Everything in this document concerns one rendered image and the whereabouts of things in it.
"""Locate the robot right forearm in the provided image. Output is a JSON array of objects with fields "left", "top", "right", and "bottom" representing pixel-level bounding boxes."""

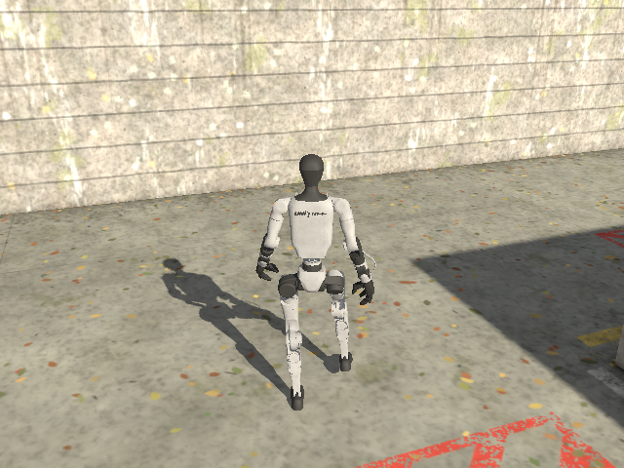
[{"left": 349, "top": 237, "right": 371, "bottom": 283}]

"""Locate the right robot hand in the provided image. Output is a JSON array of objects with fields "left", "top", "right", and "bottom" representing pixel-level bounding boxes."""
[{"left": 352, "top": 280, "right": 374, "bottom": 305}]

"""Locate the humanoid robot torso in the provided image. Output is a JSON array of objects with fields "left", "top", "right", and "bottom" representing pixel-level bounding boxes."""
[{"left": 289, "top": 192, "right": 334, "bottom": 293}]

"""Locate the left robot upper arm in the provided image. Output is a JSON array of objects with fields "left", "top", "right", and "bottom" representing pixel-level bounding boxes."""
[{"left": 264, "top": 196, "right": 292, "bottom": 249}]

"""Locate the robot left forearm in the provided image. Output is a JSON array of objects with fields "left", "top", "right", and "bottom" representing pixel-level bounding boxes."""
[{"left": 257, "top": 233, "right": 274, "bottom": 267}]

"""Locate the left robot hand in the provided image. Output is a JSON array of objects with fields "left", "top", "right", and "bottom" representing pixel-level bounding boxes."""
[{"left": 255, "top": 263, "right": 279, "bottom": 281}]

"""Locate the right robot upper arm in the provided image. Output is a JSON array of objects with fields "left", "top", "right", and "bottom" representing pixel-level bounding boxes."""
[{"left": 331, "top": 197, "right": 359, "bottom": 253}]

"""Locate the robot left foot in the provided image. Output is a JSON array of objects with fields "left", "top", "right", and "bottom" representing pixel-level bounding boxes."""
[{"left": 291, "top": 385, "right": 304, "bottom": 410}]

